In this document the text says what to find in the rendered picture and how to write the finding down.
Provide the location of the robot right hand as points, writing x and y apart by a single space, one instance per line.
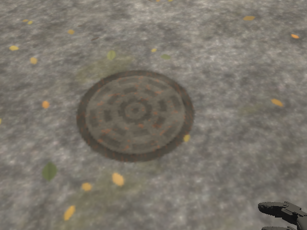
287 211

